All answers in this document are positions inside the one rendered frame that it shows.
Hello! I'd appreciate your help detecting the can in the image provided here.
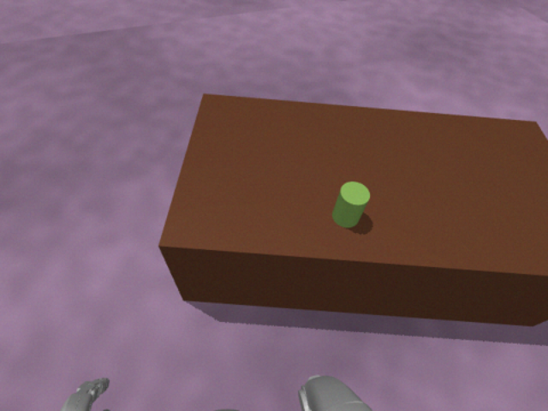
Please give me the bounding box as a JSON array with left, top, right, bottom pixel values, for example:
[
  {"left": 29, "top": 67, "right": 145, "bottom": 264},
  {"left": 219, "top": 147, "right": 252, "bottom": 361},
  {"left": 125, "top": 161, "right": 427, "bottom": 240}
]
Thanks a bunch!
[{"left": 332, "top": 182, "right": 370, "bottom": 228}]

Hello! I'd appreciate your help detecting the left robot hand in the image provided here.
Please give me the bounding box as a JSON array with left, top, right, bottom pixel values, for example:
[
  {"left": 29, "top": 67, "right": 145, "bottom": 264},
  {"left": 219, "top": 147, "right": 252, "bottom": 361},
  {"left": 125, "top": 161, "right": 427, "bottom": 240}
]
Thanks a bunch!
[{"left": 60, "top": 378, "right": 110, "bottom": 411}]

